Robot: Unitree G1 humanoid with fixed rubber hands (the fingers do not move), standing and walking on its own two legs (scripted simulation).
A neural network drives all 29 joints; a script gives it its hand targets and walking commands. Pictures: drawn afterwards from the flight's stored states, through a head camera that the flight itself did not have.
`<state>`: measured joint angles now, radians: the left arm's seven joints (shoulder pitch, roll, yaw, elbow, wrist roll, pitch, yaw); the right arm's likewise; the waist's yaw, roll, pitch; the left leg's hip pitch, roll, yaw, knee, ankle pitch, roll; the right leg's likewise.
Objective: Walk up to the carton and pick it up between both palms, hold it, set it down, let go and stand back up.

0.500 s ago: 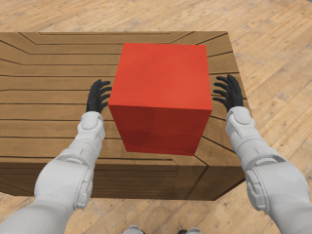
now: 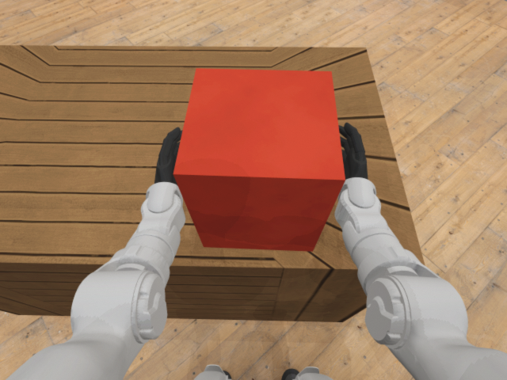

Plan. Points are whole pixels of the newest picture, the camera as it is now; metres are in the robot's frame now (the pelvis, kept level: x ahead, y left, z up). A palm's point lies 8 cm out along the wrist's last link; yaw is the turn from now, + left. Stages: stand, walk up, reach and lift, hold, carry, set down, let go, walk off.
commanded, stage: reach and lift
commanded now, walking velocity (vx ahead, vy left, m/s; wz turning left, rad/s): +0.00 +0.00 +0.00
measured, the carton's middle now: (260, 169) +0.46 +0.02 +0.02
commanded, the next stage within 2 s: none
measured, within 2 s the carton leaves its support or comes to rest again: neither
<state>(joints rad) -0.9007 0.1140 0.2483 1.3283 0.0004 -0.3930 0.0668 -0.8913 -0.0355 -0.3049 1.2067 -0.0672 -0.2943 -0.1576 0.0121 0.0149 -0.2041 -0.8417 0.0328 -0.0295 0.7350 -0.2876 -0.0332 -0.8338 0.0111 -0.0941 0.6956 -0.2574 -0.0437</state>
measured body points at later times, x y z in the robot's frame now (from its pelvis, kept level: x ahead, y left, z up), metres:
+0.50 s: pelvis +0.03 +0.01 +0.03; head +0.12 +0.01 +0.47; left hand +0.43 +0.17 +0.03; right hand +0.44 -0.14 +0.04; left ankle +0.02 +0.13 -0.70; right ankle +0.03 -0.09 -0.70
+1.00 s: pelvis +0.03 +0.02 +0.04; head +0.13 +0.02 +0.47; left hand +0.43 +0.17 +0.03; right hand +0.44 -0.14 +0.04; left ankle +0.02 +0.13 -0.70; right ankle +0.03 -0.09 -0.70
